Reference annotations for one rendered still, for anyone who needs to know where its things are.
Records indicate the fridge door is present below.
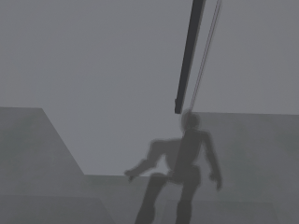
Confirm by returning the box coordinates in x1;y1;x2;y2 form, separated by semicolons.
0;0;218;177

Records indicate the handle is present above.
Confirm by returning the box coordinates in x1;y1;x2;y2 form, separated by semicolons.
175;0;204;114

